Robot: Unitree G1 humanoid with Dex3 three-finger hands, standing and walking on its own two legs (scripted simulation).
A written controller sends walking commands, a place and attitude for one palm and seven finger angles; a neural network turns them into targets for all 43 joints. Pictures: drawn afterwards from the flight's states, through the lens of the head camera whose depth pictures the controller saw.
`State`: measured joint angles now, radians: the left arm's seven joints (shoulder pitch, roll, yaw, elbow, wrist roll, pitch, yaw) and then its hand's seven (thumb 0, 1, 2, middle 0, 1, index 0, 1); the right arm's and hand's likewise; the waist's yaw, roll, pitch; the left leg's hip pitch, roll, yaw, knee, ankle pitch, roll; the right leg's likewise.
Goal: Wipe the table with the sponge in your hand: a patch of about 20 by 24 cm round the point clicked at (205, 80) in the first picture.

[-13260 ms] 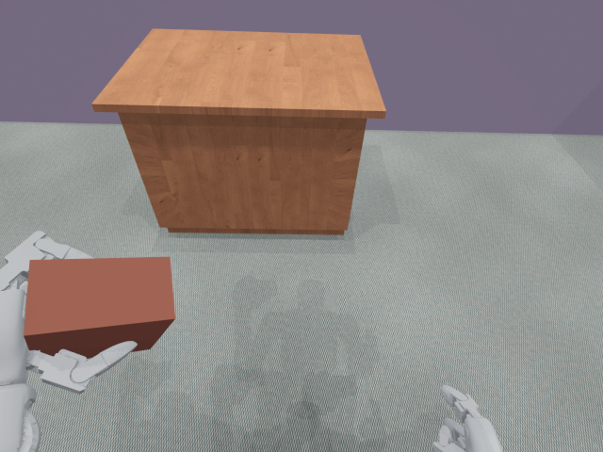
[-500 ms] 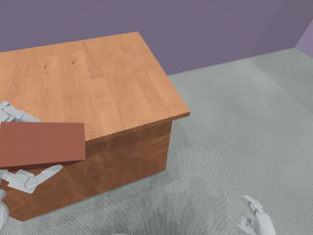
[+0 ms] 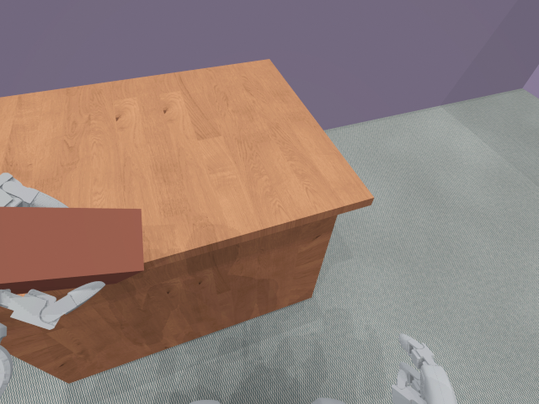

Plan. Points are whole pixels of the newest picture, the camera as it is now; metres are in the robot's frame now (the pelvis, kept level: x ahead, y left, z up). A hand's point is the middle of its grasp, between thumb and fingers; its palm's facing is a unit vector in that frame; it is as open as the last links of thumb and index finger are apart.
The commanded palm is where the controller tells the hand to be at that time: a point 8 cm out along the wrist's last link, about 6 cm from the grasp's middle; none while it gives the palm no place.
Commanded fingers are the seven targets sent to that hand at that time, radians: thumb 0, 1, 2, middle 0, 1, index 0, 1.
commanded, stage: shuffle to correct the standing spot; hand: left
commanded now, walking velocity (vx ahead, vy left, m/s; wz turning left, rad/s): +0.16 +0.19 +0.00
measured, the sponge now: (89, 252) +0.24 +0.21 +0.17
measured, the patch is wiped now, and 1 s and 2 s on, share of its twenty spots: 0.00 0.00 0.00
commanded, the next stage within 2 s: come to a stop and stand still in 1.36 s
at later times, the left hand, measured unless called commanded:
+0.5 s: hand out of the picture +0.25 +0.33 +0.19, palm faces +0.40 -0.81 -0.43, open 10.5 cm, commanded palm +0.18 +0.37 +0.20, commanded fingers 0.00 0.10 1.30 -1.20 -1.60 -1.20 -1.60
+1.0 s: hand out of the picture +0.26 +0.39 +0.19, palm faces +0.39 -0.82 -0.42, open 10.5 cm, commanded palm +0.21 +0.43 +0.20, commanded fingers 0.00 0.10 1.30 -1.20 -1.60 -1.20 -1.60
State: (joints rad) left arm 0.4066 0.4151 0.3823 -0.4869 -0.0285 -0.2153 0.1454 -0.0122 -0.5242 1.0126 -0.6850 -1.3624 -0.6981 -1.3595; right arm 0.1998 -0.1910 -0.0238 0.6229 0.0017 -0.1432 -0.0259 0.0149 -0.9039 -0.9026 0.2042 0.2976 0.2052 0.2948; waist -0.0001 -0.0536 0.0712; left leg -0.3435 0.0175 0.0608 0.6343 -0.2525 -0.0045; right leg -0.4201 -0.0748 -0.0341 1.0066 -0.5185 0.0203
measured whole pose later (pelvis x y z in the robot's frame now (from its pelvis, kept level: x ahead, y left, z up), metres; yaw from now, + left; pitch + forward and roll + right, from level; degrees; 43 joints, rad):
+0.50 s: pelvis +0.02 +0.09 +0.00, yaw -1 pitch -2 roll +2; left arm 0.40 0.42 0.38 -0.47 -0.02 -0.21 0.14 -0.01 -0.52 1.01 -0.69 -1.36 -0.70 -1.36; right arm 0.19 -0.19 -0.01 0.62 0.00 -0.14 -0.04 0.01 -0.90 -0.90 0.20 0.30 0.20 0.29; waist 0.00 -0.04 0.06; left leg -0.34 0.03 0.05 0.63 -0.25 -0.02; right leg -0.36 -0.05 -0.05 0.84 -0.48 0.01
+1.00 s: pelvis +0.05 +0.15 +0.01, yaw +0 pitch -1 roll -1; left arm 0.46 0.37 0.35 -0.50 -0.02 -0.22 0.13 -0.01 -0.53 1.01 -0.69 -1.36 -0.70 -1.36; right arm 0.21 -0.19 0.02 0.63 0.01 -0.12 -0.03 0.01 -0.90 -0.90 0.21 0.30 0.21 0.30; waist 0.00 0.02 0.03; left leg -0.37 0.02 0.01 0.71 -0.34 0.01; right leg -0.28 0.01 -0.08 0.63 -0.31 -0.04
